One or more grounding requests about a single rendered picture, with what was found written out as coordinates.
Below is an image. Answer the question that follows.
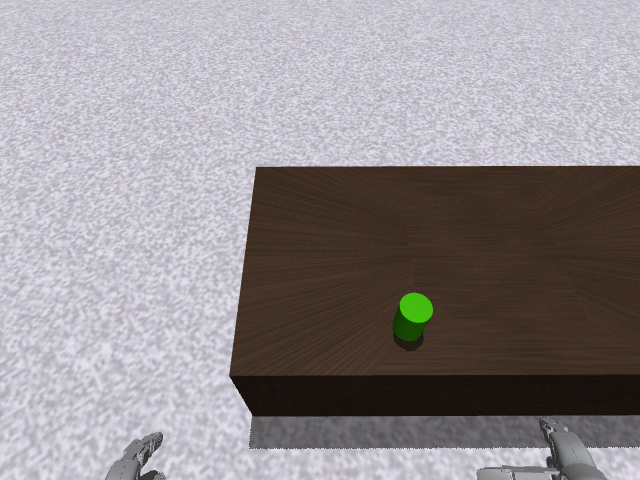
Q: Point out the right robot hand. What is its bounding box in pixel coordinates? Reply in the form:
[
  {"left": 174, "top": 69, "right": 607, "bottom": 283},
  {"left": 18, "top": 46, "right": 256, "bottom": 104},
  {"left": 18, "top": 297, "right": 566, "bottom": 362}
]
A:
[{"left": 477, "top": 417, "right": 597, "bottom": 480}]

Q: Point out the can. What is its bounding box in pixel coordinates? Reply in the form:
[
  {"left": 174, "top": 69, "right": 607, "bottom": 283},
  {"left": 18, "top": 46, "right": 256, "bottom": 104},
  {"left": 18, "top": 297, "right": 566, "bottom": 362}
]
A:
[{"left": 392, "top": 293, "right": 433, "bottom": 341}]

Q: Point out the left robot hand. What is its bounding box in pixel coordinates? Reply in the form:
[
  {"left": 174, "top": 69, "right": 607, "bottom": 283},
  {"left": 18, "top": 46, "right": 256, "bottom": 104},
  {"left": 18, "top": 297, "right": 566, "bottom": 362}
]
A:
[{"left": 105, "top": 432, "right": 166, "bottom": 480}]

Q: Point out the right robot arm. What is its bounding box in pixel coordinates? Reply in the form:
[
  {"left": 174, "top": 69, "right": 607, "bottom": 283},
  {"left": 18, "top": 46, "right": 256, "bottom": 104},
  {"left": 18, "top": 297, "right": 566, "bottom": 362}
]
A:
[{"left": 559, "top": 463, "right": 609, "bottom": 480}]

